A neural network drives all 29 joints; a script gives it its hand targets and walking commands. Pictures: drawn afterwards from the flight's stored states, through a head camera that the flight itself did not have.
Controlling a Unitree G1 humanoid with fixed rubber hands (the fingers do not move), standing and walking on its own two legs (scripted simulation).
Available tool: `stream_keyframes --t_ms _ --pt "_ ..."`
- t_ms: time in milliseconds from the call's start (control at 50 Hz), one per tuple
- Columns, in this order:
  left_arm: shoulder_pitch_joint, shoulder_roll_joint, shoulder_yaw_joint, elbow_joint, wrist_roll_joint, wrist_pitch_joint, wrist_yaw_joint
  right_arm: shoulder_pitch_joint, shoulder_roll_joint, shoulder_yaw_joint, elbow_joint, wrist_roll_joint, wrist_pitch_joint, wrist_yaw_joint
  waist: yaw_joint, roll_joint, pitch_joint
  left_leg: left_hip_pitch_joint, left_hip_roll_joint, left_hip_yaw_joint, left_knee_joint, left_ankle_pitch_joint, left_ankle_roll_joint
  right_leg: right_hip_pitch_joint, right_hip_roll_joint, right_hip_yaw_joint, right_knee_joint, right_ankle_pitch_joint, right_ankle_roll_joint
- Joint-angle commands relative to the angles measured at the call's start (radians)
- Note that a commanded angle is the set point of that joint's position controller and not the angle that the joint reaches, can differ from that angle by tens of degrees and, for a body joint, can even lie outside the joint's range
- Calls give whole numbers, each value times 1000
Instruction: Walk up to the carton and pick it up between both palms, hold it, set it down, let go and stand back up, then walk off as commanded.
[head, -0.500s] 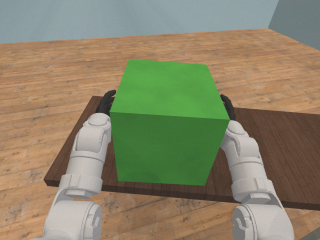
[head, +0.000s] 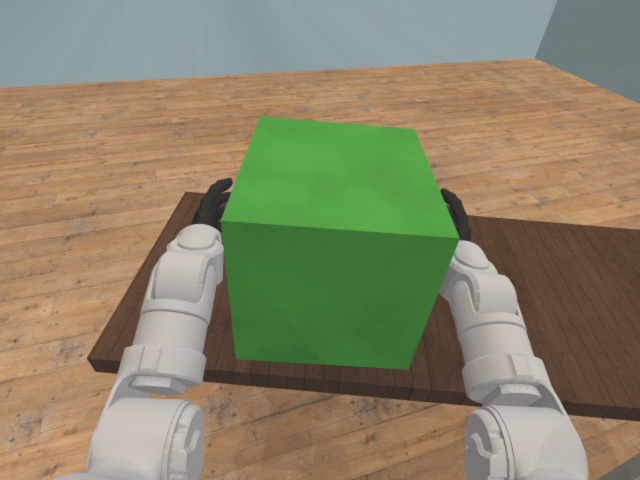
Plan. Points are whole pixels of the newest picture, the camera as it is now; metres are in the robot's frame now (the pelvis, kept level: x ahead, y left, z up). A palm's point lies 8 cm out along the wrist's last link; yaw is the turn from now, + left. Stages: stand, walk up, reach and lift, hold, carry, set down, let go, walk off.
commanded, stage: hold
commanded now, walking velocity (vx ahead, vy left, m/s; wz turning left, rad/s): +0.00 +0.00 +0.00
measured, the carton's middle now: (330, 237) +0.40 +0.03 +0.13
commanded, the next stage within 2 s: none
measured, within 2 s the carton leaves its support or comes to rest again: neither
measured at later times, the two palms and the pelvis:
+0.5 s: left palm (207, 233) +0.35 +0.18 +0.15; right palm (452, 246) +0.38 -0.13 +0.15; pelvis +0.00 +0.00 +0.00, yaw +0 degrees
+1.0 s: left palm (207, 229) +0.35 +0.18 +0.16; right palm (454, 245) +0.38 -0.13 +0.15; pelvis +0.00 +0.00 +0.00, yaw +0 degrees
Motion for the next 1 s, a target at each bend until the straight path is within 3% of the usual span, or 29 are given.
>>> stream_keyframes --t_ms 0,40,80,120,200,280,320,340,360,380,420,440,460,500,540,560,600,640,680,700,720,760,800,840,920,980 --pt "-1151 -842 -782 -737 -426 -238 -35 -1143 720 587 -653 213 -170 154 -176 77 -993 353 -49 -35 -70 171 -25 -66 61 -45 -211 189 41" --pt "-1067 -805 -764 -713 -394 -220 -21 -1058 699 589 -660 199 -156 144 -174 67 -950 347 -53 -32 -57 190 -21 -70 53 -32 -216 213 47" --pt "-896 -743 -689 -573 -330 -172 -35 -994 658 572 -654 176 -123 128 -167 7 -827 318 -61 -36 -70 195 0 -55 45 -26 -226 227 61" --pt "-780 -648 -544 -391 -215 -116 -70 -945 607 521 -532 137 -74 109 -162 -34 -642 277 -72 -29 -114 128 35 -21 31 -12 -242 147 67" --pt "-714 -551 -301 -117 -31 -27 -168 -871 542 363 -133 84 0 94 -168 -40 -234 212 -88 5 -183 -36 71 -41 -7 10 -300 -93 54" --pt "-758 -523 -182 -31 13 -16 -250 -986 545 309 -61 77 -1 107 -129 -66 -106 183 -85 32 -216 -111 89 -55 -18 14 -330 -230 49" --pt "-873 -583 -238 -72 -42 -50 -251 -1099 588 321 -124 89 -40 124 -127 -53 -165 171 -79 35 -227 -140 84 -61 -12 4 -322 -252 37" --pt "-920 -623 -281 -116 -75 -74 -243 -1143 613 342 -182 101 -67 131 -129 -77 -225 210 -84 32 -202 -111 76 -93 -18 5 -325 -244 24" --pt "-998 -667 -354 -225 -136 -105 -224 -1182 652 385 -247 118 -92 137 -130 -65 -324 239 -81 23 -188 -70 68 -95 -14 0 -311 -192 22" --pt "-1100 -723 -462 -366 -218 -143 -195 -1233 697 425 -337 143 -123 145 -144 0 -463 232 -64 12 -196 -36 51 -39 16 -22 -272 -91 32" --pt "-1206 -810 -634 -571 -346 -194 -128 -1292 750 527 -513 196 -155 153 -161 53 -743 294 -61 -12 -150 52 21 -14 34 -37 -228 64 39" --pt "-1224 -820 -697 -686 -390 -216 -100 -1264 761 557 -596 208 -163 152 -172 64 -877 327 -57 -22 -124 110 8 3 43 -42 -212 137 41" --pt "-1229 -839 -749 -733 -419 -227 -76 -1239 732 569 -635 216 -168 154 -182 95 -960 351 -52 -29 -102 140 -12 -13 52 -44 -209 166 38" --pt "-1200 -840 -806 -823 -446 -245 -33 -1145 736 615 -702 235 -168 148 -177 95 -1065 381 -53 -33 -56 217 -30 -32 62 -43 -204 237 44" --pt "-1018 -803 -784 -736 -399 -208 -20 -1040 698 613 -723 217 -152 134 -173 76 -965 356 -56 -39 -47 240 -28 -46 59 -35 -212 267 47" --pt "-933 -777 -749 -628 -365 -181 -28 -1020 664 593 -711 199 -137 126 -170 55 -883 327 -62 -39 -58 217 -19 -59 53 -30 -226 247 49" --pt "-780 -701 -646 -529 -276 -128 -50 -944 626 574 -660 179 -90 110 -167 8 -765 313 -65 -39 -81 217 4 0 41 -20 -225 267 64" --pt "-735 -603 -483 -341 -159 -77 -91 -901 561 498 -445 135 -38 94 -170 -20 -521 262 -74 -26 -136 89 41 -12 19 -8 -254 116 61" --pt "-698 -571 -372 -213 -79 -41 -138 -877 545 427 -259 107 -5 87 -167 -46 -335 230 -84 -6 -172 10 59 -19 5 -3 -282 -3 60" --pt "-674 -565 -338 -198 -47 -27 -166 -845 543 401 -193 106 5 86 -175 -31 -276 221 -91 4 -174 10 61 0 -1 -1 -284 -11 59" --pt "-665 -557 -298 -116 -19 -8 -189 -878 518 374 -137 99 11 88 -172 -36 -201 212 -88 5 -194 -44 69 -19 -4 -4 -302 -80 53" --pt "-686 -547 -251 -100 -7 -3 -227 -937 533 354 -141 103 4 91 -154 -43 -162 204 -85 19 -202 -44 77 -9 -8 3 -312 -99 53" --pt "-770 -561 -257 -113 -21 -17 -246 -998 544 343 -125 103 -11 103 -152 -26 -155 192 -80 21 -220 -96 73 -24 -10 -1 -316 -156 43" --pt "-869 -627 -322 -176 -90 -59 -235 -1116 598 365 -232 114 -51 119 -140 -26 -248 185 -71 22 -226 -94 68 -27 -2 -8 -306 -160 36" --pt "-1144 -774 -605 -549 -308 -164 -144 -1251 715 515 -524 186 -131 144 -164 43 -688 288 -60 -12 -155 42 27 -5 32 -34 -236 55 35" --pt "-1136 -804 -730 -726 -389 -204 -76 -1181 713 590 -681 214 -152 146 -176 72 -934 362 -53 -37 -95 165 -5 -12 50 -43 -208 193 41"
